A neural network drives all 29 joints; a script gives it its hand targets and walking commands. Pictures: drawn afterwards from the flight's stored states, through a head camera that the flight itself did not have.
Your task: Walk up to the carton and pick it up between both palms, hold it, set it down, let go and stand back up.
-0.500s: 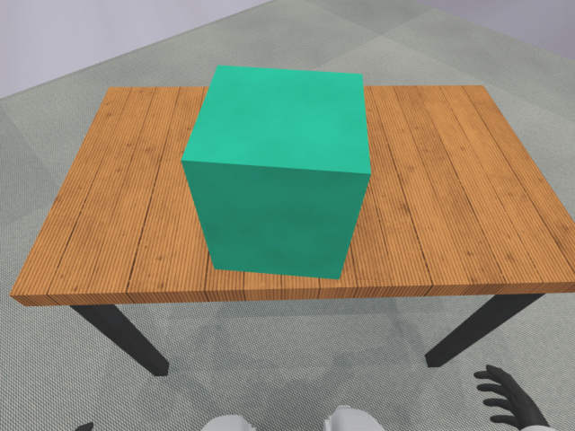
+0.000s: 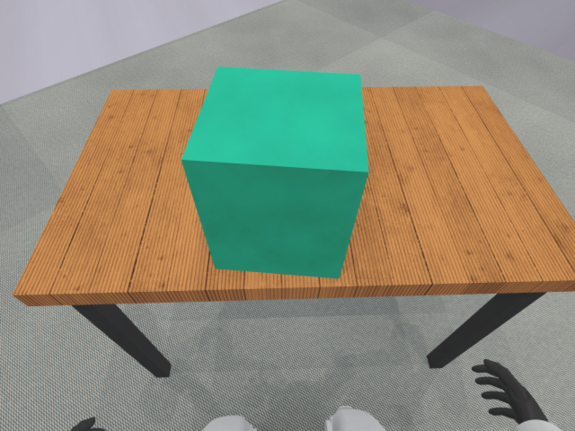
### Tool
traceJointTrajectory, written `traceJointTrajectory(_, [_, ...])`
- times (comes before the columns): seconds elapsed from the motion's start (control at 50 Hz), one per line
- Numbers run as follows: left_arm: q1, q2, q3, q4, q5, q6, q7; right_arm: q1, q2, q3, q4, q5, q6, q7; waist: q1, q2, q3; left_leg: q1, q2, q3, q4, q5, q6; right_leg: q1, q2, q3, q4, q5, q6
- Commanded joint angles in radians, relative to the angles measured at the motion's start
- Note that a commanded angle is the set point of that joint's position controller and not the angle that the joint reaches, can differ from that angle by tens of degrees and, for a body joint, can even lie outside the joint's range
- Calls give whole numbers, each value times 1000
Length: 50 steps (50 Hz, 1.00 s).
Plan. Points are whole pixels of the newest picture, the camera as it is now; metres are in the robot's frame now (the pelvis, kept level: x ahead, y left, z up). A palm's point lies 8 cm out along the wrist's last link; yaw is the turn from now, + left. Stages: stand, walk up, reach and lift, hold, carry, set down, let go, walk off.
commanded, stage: reach and lift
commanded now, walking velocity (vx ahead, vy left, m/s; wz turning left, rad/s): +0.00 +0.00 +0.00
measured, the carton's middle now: (282, 179) +0.46 +0.03 +0.07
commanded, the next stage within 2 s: none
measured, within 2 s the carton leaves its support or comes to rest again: neither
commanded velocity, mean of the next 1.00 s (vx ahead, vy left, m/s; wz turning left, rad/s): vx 0.00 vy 0.00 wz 0.00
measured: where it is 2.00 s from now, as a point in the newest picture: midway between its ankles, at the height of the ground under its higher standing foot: outside the picture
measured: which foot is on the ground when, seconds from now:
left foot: down 0.00-1.00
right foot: down 0.00-1.00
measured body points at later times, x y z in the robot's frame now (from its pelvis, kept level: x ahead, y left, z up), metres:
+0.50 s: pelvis -0.01 -0.01 +0.02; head -0.03 +0.00 +0.46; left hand +0.19 +0.29 -0.04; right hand +0.15 -0.29 -0.04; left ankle +0.00 +0.10 -0.70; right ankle +0.05 -0.12 -0.70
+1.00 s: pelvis -0.01 +0.00 +0.03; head -0.08 -0.01 +0.47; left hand +0.21 +0.27 +0.03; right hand +0.18 -0.26 +0.02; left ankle +0.00 +0.10 -0.70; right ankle +0.05 -0.12 -0.70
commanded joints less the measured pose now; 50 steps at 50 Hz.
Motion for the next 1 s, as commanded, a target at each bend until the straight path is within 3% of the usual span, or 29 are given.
traceJointTrajectory(0.0, [-337,131,49,-409,88,258,37,-52,-116,-235,421,-85,-270,72,-87,147,-87,-276,82,-54,-309,56,-8,239,21,-123,39,159,-20])
traceJointTrajectory(0.02, [-337,105,36,-415,75,279,38,-45,-98,-216,411,-59,-289,64,-91,113,-137,-199,60,-59,-269,157,-23,195,15,-107,20,160,-29])
traceJointTrajectory(0.04, [-318,119,58,-456,64,294,28,-65,-113,-258,365,-45,-316,64,-50,105,-168,-138,40,-29,-274,181,-21,202,9,-107,-34,191,-30])
traceJointTrajectory(0.06, [-273,122,60,-428,59,309,21,-80,-102,-248,330,-40,-325,61,-55,3,-138,-25,16,-19,-264,196,-25,154,2,-98,-110,157,-39])
traceJointTrajectory(0.08, [-259,130,56,-463,46,325,11,-77,-112,-254,234,-27,-345,48,-24,-10,-201,55,-6,-8,-235,275,-33,138,-3,-98,-132,213,-45])
traceJointTrajectory(0.14, [-161,105,89,-404,63,325,-31,-31,-52,-188,33,-8,-351,23,23,-196,-196,117,-35,-3,-251,328,3,210,1,-43,-215,353,-4])
traceJointTrajectory(0.18, [-150,119,107,-364,71,320,-56,-14,-23,-162,-6,11,-337,-4,60,-230,-178,121,-58,-11,-277,335,6,312,-14,11,-255,446,4])
traceJointTrajectory(0.24, [-148,162,136,-340,50,291,-68,40,26,-132,-101,18,-330,-22,64,-289,-137,47,-79,-10,-326,249,19,382,-20,67,-293,349,40])
traceJointTrajectory(0.3, [-188,155,117,-419,15,281,-64,28,58,-133,-160,7,-329,-33,71,-205,-98,72,-81,24,-367,270,7,339,-26,40,-309,331,42])
traceJointTrajectory(0.34, [-195,120,98,-390,36,275,-56,66,76,-117,-128,7,-302,-21,55,-123,-1,75,-51,12,-410,242,5,278,-10,9,-347,187,9])
traceJointTrajectory(0.36, [-213,108,100,-413,29,272,-52,50,100,-95,-154,17,-288,-27,71,-114,15,114,-60,19,-431,258,-3,244,-19,11,-384,167,9])
traceJointTrajectory(0.42, [-235,104,80,-529,15,280,-36,50,72,-121,-212,42,-238,-17,35,7,0,105,-41,39,-499,191,-3,323,11,-10,-398,53,-8])
traceJointTrajectory(0.44, [-200,86,86,-517,27,270,-27,81,101,-97,-226,59,-236,-10,51,41,-8,76,-37,32,-514,209,4,359,11,-11,-397,104,-16])
traceJointTrajectory(0.46, [-210,48,38,-497,2,271,-34,71,86,-115,-240,61,-215,-8,10,20,-5,28,-18,37,-558,114,12,392,40,-27,-389,95,-2])
traceJointTrajectory(0.52, [-196,6,21,-489,38,281,-42,37,39,-100,-281,84,-167,4,22,161,-1,-223,57,15,-703,-55,61,655,94,-63,-295,169,12])
traceJointTrajectory(0.54, [-179,2,41,-470,40,276,-44,15,38,-96,-314,87,-162,3,29,134,32,-305,66,14,-717,-34,73,723,103,-55,-291,220,18])
traceJointTrajectory(0.56, [-177,7,35,-503,41,257,-42,12,33,-101,-355,104,-174,8,34,174,7,-299,76,6,-728,-40,66,751,108,-60,-283,222,21])
traceJointTrajectory(0.6, [-182,-4,14,-506,25,248,-37,-9,62,-80,-408,110,-163,19,51,166,-9,-298,66,4,-721,-48,62,733,93,-46,-306,197,15])
traceJointTrajectory(0.62, [-201,-29,5,-498,14,241,-45,-28,55,-80,-449,108,-157,23,43,125,-15,-297,74,-14,-731,-95,74,726,110,-50,-303,164,15])
traceJointTrajectory(0.66, [-203,-59,-19,-536,27,231,-34,-16,43,-77,-462,117,-147,25,40,225,-17,-396,97,-36,-786,-176,88,825,125,-56,-262,212,29])
traceJointTrajectory(0.74, [-206,-60,5,-614,21,203,-29,6,38,-84,-513,143,-114,31,50,266,-8,-489,121,-59,-837,-273,104,950,152,-56,-226,227,50])
traceJointTrajectory(0.76, [-203,-62,26,-586,28,200,-35,16,62,-39,-499,152,-96,28,55,226,5,-472,97,-32,-825,-208,109,948,137,-43,-253,224,48])
traceJointTrajectory(0.82, [-228,-64,7,-629,15,182,-31,2,78,-42,-528,162,-71,22,49,218,65,-501,119,-67,-854,-296,107,992,141,-34,-244,206,50])
traceJointTrajectory(0.84, [-206,-67,32,-546,18,185,-44,-9,95,-12,-540,168,-77,13,83,183,99,-540,82,-26,-810,-213,104,963,123,-14,-261,171,46])
traceJointTrajectory(0.88, [-194,-78,-12,-566,-20,174,-52,18,100,-27,-592,156,-51,0,54,137,82,-462,87,-39,-825,-207,107,968,126,-33,-281,182,43])
traceJointTrajectory(0.92, [-165,-73,-1,-565,-55,157,-62,19,170,2,-690,143,-40,-10,62,22,92,-345,56,-16,-773,-129,98,862,99,-8,-350,118,30])
traceJointTrajectory(0.94, [-231,-51,0,-569,-72,167,-72,-5,175,22,-723,149,-26,-21,84,20,84,-316,36,-13,-757,-172,102,815,86,13,-369,15,35])
traceJointTrajectory(0.96, [-228,-37,12,-574,-100,146,-86,10,217,45,-827,137,-22,-35,90,-66,48,-244,10,32,-706,-98,102,752,59,35,-422,-52,25])
traceJointTrajectory(0.98, [-233,-33,16,-603,-124,142,-84,47,264,55,-821,143,-16,-42,88,-69,62,-158,-5,20,-685,-32,75,666,34,42,-464,-53,16])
